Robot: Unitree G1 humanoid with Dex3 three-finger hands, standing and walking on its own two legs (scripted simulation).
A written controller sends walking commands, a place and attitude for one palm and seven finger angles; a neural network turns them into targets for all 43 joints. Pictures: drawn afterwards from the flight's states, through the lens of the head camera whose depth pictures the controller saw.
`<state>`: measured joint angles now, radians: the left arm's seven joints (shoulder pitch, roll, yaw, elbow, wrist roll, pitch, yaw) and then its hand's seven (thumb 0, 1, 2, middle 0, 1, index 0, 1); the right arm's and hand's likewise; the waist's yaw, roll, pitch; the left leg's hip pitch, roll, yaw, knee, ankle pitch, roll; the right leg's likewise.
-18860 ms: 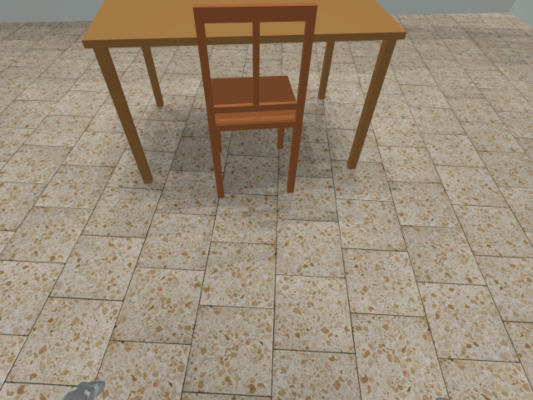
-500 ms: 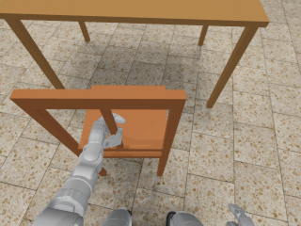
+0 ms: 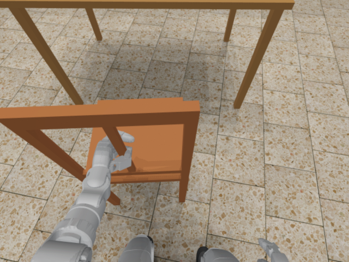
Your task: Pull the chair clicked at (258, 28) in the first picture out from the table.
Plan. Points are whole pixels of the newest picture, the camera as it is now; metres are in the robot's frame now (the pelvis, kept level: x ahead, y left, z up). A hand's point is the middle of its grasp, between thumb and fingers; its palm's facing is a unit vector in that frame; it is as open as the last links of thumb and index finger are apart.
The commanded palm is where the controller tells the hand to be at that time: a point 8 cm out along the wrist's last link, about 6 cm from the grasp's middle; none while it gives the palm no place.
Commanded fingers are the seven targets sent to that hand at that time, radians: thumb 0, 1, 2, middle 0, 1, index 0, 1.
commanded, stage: step backward, pulling the chair out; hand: left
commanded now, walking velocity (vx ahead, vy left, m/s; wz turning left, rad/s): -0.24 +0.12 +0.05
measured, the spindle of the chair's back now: (122, 151) +0.38 +0.17 -0.08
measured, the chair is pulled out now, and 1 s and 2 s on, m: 0.51 0.64 0.64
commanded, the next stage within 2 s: stop walking, hand still on the chair in 0.08 s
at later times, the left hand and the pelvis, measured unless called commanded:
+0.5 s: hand (124, 202) +0.24 +0.14 -0.05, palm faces +0.02 -0.99 -0.16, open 5.4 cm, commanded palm +0.22 +0.19 -0.04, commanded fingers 0.00 0.90 0.90 -0.50 -1.45 -0.50 -1.45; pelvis -0.07 +0.00 +0.00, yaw +1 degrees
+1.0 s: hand (123, 209) +0.22 +0.14 -0.05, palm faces +0.00 -0.99 -0.16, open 5.4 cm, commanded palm +0.20 +0.19 -0.04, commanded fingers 0.00 0.90 0.90 -0.50 -1.45 -0.50 -1.45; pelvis -0.05 +0.01 +0.01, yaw +0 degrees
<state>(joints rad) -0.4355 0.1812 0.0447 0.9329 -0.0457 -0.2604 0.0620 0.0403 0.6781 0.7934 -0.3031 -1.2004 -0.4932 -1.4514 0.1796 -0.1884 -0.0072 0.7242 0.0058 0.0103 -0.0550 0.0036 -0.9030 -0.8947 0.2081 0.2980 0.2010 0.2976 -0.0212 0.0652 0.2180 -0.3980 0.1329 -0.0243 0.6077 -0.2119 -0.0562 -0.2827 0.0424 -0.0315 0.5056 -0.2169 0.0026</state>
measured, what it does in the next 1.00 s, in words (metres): steps on the spot: left foot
